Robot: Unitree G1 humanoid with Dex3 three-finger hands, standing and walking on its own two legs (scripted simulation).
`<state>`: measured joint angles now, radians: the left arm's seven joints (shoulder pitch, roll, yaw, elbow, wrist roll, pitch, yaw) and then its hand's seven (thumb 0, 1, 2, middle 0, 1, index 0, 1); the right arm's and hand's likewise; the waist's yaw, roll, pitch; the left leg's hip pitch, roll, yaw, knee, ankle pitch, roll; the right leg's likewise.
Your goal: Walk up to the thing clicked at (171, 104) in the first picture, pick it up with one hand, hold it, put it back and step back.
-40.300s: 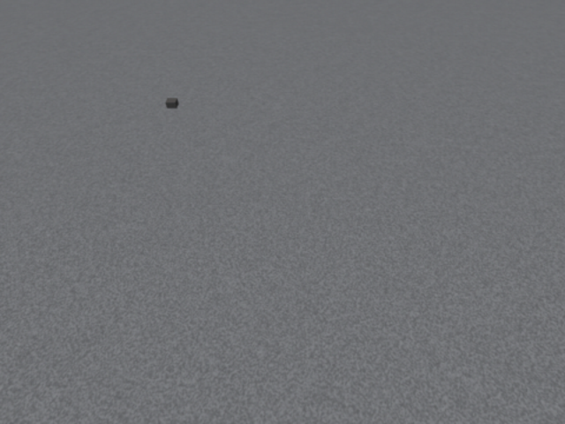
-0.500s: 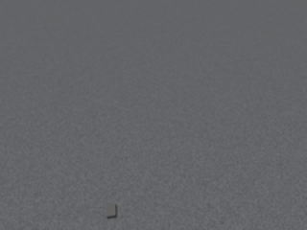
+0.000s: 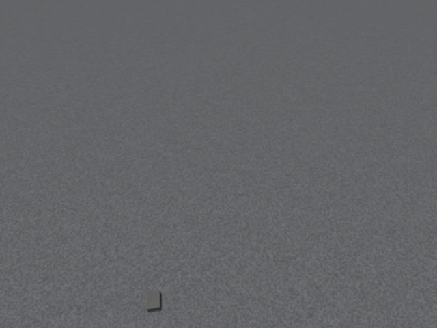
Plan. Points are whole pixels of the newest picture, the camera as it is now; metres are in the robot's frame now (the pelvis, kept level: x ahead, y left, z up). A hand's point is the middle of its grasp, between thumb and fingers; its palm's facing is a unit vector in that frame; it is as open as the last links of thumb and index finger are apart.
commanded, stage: stand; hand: left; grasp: from above
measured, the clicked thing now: (154, 301) +0.39 +0.29 -0.76
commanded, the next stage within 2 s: step back in 1.30 s
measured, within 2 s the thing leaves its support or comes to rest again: neither
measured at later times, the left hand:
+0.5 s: hand out of the picture +0.07 +0.24 -0.16, palm faces +0.00 -0.94 -0.34, open 7.4 cm
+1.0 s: hand out of the picture +0.08 +0.24 -0.16, palm faces -0.01 -0.94 -0.34, open 7.4 cm
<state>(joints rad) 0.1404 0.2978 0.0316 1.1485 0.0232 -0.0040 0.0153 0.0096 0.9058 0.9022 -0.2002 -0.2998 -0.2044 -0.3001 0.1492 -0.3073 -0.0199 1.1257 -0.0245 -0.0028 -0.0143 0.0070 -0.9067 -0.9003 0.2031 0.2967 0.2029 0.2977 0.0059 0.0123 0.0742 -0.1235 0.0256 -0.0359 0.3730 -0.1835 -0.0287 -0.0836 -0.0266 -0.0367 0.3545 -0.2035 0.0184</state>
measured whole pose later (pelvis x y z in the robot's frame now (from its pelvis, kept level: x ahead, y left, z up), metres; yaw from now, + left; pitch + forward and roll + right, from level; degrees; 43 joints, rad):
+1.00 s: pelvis +0.01 -0.01 +0.00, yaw +0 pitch -2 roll +0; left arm 0.11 0.32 0.02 1.15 0.01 -0.01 0.00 0.01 0.91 0.90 -0.20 -0.30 -0.20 -0.30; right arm 0.12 -0.33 0.00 1.14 -0.02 -0.01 0.00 0.01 -0.91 -0.90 0.20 0.30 0.20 0.30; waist 0.00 0.02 0.06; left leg -0.12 0.04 -0.03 0.32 -0.17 -0.04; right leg -0.09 -0.02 -0.03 0.34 -0.20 0.01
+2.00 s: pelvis -0.11 +0.02 -0.03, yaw -5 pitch -3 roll -1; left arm 0.11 0.36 0.07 0.91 0.02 0.04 0.00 0.01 0.91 0.90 -0.20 -0.30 -0.20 -0.30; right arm 0.09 -0.38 -0.04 0.87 -0.02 0.04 -0.01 0.01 -0.90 -0.90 0.21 0.30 0.21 0.30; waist -0.02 0.04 0.23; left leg -0.38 0.04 0.03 0.71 -0.27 0.01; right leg -0.25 0.06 0.04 0.67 -0.36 -0.02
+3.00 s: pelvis -0.42 +0.00 -0.01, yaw -4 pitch -1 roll +3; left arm 0.23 0.34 0.07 0.86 0.05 0.05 -0.01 0.01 0.90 0.90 -0.20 -0.30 -0.21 -0.30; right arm 0.19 -0.41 -0.05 0.87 -0.01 0.05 -0.02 0.01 -0.91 -0.90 0.20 0.30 0.20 0.30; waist 0.02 0.03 0.13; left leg -0.49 -0.13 -0.15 1.14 -0.42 -0.02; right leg -0.29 -0.02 0.02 0.59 -0.28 -0.03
